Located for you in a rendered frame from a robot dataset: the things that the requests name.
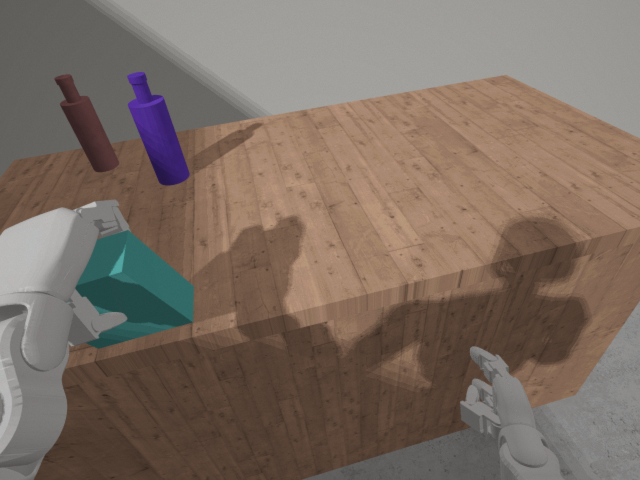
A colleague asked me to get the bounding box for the left robot hand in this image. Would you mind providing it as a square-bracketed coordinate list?
[0, 200, 131, 347]

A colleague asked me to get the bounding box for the sponge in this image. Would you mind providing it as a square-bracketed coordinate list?
[67, 230, 194, 349]

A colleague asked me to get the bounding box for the robot right forearm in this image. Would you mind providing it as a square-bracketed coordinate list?
[498, 424, 564, 480]

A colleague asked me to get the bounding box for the table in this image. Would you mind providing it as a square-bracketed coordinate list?
[0, 75, 640, 480]

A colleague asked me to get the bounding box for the robot left forearm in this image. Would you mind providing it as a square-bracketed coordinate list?
[0, 292, 74, 480]

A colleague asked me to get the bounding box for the right robot hand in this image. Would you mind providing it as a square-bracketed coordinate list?
[460, 346, 536, 440]

